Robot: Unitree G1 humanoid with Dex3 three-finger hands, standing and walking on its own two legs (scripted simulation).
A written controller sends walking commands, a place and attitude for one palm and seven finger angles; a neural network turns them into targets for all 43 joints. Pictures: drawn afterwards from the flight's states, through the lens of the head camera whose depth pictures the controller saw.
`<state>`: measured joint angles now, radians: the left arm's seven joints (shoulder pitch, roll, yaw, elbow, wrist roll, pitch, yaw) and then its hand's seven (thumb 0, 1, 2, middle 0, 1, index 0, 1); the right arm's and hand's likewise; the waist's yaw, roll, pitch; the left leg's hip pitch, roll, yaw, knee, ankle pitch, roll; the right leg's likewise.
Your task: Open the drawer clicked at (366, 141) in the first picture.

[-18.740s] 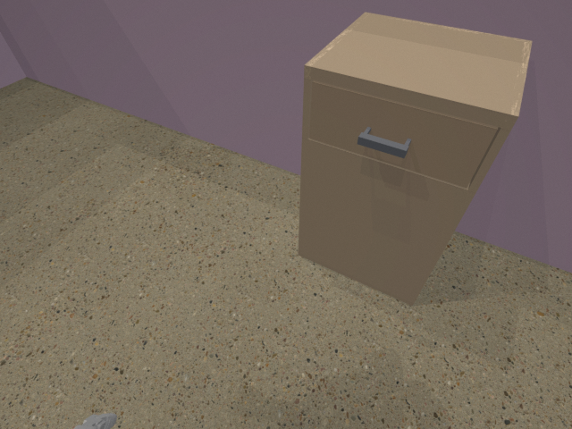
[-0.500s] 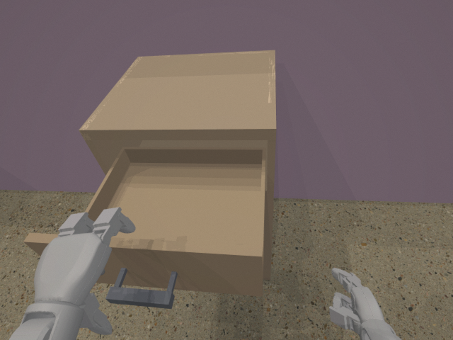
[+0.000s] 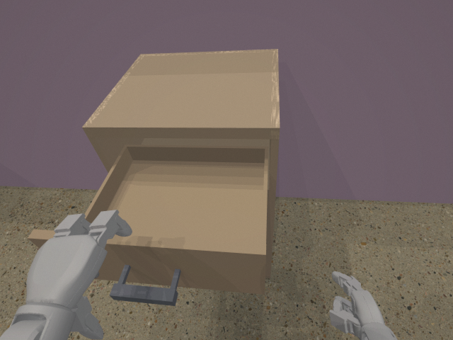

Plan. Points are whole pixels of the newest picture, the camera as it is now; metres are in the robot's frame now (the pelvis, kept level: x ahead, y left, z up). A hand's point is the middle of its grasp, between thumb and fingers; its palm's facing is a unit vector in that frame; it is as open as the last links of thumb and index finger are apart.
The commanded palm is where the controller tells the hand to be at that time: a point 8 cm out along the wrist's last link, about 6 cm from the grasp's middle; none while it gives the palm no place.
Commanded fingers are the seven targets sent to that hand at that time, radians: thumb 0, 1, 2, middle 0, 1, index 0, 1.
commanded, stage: draw the hand back to the body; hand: left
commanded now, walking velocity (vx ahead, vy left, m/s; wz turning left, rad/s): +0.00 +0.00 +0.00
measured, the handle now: (147, 283) +0.22 +0.21 -0.05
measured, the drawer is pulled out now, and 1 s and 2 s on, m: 0.30 0.30 0.30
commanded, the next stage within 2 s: step back with the hand held close in 1.20 s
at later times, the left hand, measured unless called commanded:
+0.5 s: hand (94, 244) +0.19 +0.21 +0.16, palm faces +0.34 -0.87 -0.36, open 12.9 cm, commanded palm +0.14 +0.26 +0.18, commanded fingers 0.00 0.06 0.54 -0.26 -0.84 -0.26 -0.84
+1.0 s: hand (83, 233) +0.21 +0.23 +0.16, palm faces +0.40 -0.81 -0.42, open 8.6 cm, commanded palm +0.15 +0.27 +0.19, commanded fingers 0.00 0.90 0.90 -0.20 -0.30 -0.20 -0.30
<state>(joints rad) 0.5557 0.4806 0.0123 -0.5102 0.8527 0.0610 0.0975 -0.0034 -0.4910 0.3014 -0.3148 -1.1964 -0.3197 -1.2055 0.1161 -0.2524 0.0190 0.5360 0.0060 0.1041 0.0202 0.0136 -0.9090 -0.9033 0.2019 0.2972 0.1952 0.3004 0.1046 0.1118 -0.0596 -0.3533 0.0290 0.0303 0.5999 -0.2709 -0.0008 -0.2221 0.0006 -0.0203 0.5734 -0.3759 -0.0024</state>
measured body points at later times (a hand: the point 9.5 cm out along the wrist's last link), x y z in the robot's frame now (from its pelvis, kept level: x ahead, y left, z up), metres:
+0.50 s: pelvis +0.01 +0.00 +0.01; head +0.00 -0.02 +0.46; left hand +0.17 +0.25 +0.18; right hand +0.20 -0.20 -0.07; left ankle +0.03 +0.12 -0.73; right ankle -0.05 -0.12 -0.73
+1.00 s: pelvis +0.03 -0.01 +0.01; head +0.02 -0.04 +0.46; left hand +0.18 +0.27 +0.19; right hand +0.24 -0.22 -0.07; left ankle +0.03 +0.12 -0.73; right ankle -0.05 -0.12 -0.73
